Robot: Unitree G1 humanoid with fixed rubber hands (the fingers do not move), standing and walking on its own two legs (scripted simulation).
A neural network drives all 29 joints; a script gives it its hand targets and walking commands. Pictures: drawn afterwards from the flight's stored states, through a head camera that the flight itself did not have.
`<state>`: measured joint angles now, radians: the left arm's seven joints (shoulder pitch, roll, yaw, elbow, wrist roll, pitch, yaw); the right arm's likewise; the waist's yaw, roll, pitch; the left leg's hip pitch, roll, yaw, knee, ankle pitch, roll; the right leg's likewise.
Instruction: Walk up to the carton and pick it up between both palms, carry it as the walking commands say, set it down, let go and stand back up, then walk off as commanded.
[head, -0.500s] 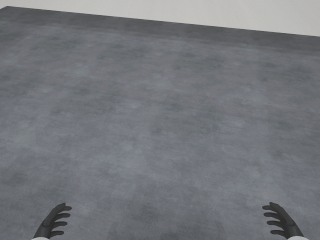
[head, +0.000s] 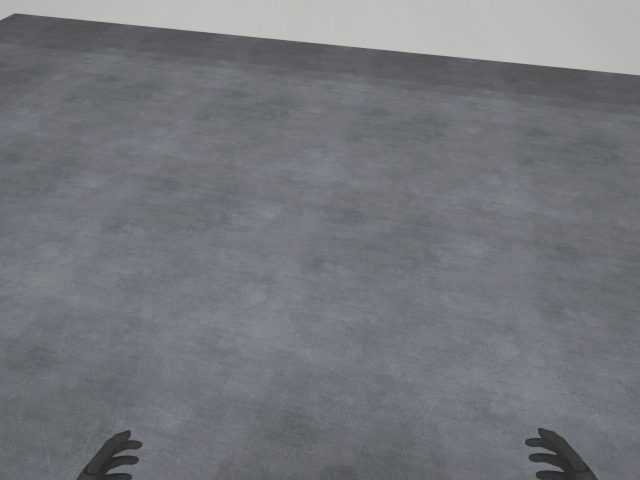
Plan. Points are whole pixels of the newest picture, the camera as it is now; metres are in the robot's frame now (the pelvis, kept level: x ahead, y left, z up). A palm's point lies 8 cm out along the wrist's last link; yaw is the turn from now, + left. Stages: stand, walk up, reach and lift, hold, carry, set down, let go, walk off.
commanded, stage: stand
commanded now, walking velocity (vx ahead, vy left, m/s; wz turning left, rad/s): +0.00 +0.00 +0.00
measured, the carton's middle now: out of the picture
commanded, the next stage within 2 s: walk up in 1.42 s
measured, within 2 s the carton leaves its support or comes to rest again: neither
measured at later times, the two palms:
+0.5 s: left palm out of the picture +0.11 +0.31 -0.08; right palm out of the picture +0.11 -0.31 -0.08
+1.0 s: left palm out of the picture +0.10 +0.31 -0.08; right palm out of the picture +0.10 -0.31 -0.08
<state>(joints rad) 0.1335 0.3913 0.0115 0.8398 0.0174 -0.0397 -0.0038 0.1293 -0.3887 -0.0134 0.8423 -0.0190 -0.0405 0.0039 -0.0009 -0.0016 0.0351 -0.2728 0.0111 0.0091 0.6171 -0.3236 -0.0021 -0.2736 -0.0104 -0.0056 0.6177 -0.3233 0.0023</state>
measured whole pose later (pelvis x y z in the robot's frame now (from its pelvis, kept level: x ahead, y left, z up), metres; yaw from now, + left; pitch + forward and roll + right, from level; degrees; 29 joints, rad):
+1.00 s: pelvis +0.00 +0.00 +0.02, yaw +0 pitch -2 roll +0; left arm 0.09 0.40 0.00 1.06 0.01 -0.02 0.00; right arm 0.09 -0.40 -0.01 1.06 -0.01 -0.02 0.00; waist 0.00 0.00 0.04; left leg -0.13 0.01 0.01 0.35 -0.19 -0.01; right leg -0.13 -0.01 0.00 0.36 -0.19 0.01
